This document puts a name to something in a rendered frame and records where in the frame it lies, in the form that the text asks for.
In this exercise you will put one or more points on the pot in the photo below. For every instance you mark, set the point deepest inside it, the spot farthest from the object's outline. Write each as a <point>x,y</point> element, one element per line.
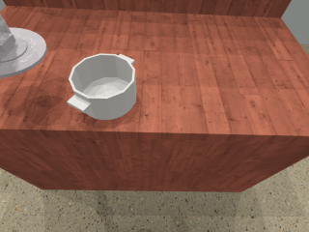
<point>104,86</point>

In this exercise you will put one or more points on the lid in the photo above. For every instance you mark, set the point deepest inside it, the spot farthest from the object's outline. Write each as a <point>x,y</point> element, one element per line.
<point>28,50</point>

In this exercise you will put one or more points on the left robot hand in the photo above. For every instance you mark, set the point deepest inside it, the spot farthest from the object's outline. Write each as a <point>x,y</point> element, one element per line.
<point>3,26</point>

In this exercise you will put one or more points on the knob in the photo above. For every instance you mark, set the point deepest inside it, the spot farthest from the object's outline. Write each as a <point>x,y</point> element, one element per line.
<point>6,41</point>

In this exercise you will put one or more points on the table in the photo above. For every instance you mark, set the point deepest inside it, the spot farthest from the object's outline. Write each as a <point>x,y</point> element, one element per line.
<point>222,96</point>

